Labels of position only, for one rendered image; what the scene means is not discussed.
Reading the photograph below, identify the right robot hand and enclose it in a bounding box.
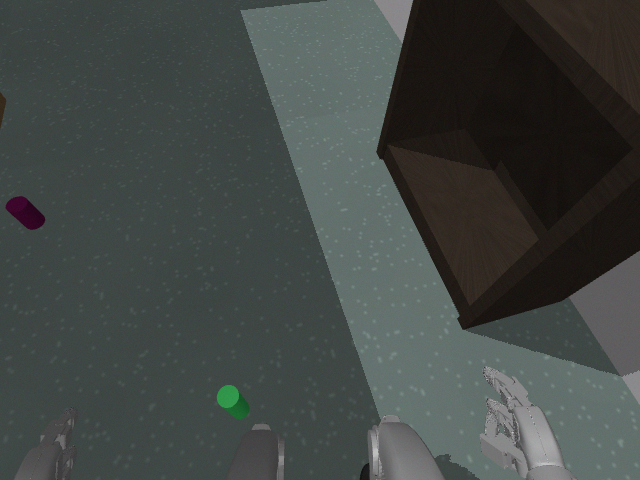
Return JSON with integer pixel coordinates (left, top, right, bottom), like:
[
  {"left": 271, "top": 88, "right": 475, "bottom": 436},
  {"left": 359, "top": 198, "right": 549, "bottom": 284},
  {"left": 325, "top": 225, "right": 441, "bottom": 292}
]
[{"left": 480, "top": 366, "right": 566, "bottom": 478}]

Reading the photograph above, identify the left robot hand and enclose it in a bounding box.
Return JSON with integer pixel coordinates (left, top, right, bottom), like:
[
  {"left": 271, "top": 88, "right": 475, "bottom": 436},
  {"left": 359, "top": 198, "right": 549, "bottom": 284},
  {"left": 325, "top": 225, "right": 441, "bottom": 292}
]
[{"left": 14, "top": 407, "right": 78, "bottom": 480}]

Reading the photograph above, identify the bookshelf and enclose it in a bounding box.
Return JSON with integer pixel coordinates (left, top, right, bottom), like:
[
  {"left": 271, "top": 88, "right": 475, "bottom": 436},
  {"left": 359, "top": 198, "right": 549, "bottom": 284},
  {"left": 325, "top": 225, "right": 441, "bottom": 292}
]
[{"left": 376, "top": 0, "right": 640, "bottom": 330}]

